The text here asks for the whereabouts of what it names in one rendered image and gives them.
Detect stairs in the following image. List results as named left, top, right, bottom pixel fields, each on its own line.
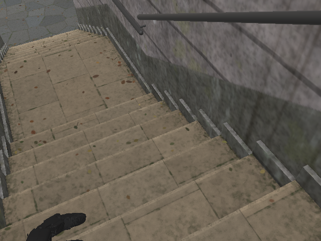
left=0, top=29, right=103, bottom=66
left=0, top=93, right=321, bottom=241

